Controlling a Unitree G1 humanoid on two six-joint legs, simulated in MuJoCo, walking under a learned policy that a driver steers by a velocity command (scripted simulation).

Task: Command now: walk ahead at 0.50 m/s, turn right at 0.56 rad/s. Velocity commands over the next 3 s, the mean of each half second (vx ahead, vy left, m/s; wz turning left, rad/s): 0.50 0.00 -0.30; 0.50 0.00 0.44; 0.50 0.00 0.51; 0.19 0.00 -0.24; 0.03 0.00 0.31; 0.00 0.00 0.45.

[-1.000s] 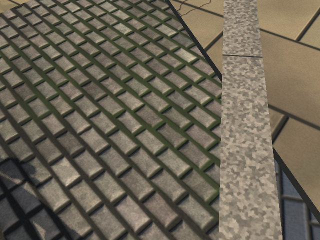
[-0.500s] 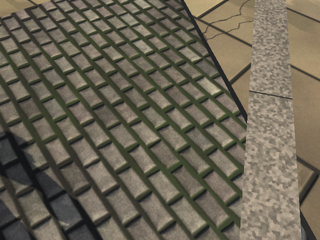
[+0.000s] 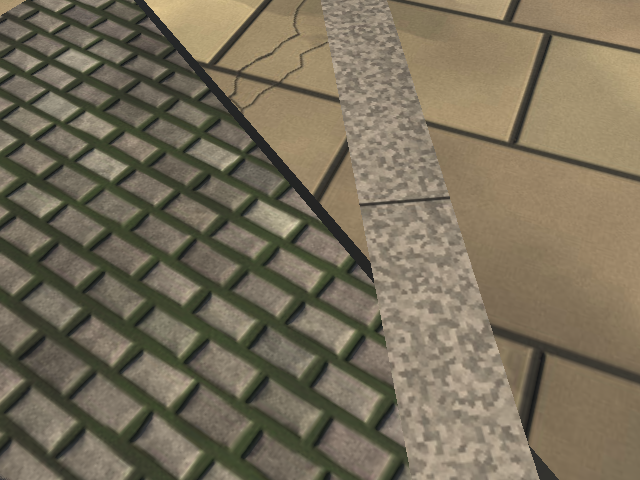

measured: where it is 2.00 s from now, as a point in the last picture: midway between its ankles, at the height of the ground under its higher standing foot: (277, 290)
